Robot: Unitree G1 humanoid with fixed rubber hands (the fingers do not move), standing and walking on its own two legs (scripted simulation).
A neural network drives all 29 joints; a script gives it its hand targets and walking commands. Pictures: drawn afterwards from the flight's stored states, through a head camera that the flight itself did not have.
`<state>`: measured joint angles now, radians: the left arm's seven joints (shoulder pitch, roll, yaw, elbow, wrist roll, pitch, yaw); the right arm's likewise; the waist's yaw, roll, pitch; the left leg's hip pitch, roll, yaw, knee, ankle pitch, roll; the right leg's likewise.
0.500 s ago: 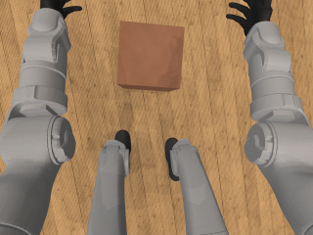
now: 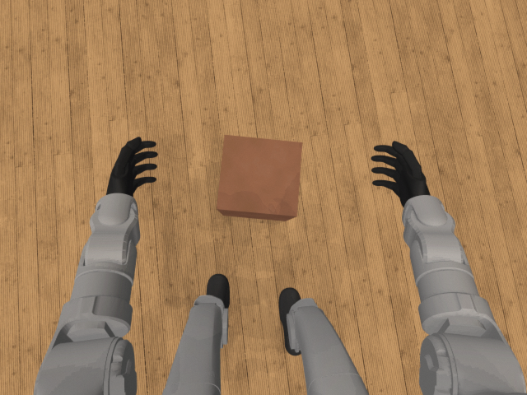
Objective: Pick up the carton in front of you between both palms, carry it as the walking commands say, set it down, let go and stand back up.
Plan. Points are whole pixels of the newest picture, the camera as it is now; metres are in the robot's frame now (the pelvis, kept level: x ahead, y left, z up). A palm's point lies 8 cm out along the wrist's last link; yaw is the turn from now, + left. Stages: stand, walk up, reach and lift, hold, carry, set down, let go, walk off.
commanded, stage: let go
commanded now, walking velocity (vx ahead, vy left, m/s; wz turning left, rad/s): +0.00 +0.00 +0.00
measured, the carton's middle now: (258, 183) +0.47 -0.02 -0.59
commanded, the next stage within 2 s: stand in 0.96 s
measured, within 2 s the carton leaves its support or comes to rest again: neither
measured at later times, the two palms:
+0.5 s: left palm (58, 330) +0.21 +0.23 -0.01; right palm (472, 325) +0.20 -0.23 -0.01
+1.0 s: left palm (47, 337) +0.21 +0.24 -0.01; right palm (483, 316) +0.21 -0.24 +0.00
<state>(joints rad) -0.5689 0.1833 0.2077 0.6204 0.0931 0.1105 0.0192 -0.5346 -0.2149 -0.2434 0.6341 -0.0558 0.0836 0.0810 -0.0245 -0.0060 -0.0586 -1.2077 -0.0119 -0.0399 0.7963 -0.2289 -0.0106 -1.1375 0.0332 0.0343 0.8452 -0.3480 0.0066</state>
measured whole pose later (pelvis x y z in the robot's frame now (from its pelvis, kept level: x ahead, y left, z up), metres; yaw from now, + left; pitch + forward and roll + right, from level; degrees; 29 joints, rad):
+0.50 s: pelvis +0.03 +0.00 +0.06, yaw +0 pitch +5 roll +1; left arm 0.17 0.21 0.07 0.44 0.03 0.03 -0.05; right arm 0.19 -0.19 -0.06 0.46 0.01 0.02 0.07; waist -0.01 -0.04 0.06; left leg -0.33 -0.02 -0.02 0.44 -0.19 0.00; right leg -0.26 0.01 0.06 0.48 -0.29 0.00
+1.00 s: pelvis +0.04 +0.00 +0.06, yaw -1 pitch -3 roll +0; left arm 0.21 0.24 0.04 0.48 0.03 0.10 -0.03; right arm 0.19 -0.21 -0.04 0.41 -0.03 0.15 0.02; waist 0.00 -0.02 0.09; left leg -0.16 -0.01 -0.01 0.46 -0.24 0.00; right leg -0.08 0.02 0.07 0.46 -0.33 0.00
